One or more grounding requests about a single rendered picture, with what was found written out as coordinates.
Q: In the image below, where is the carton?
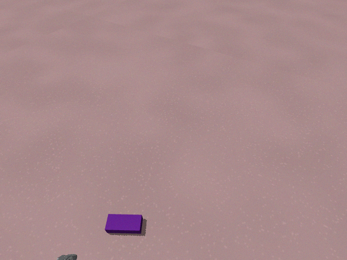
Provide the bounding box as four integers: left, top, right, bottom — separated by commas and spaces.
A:
105, 214, 143, 234

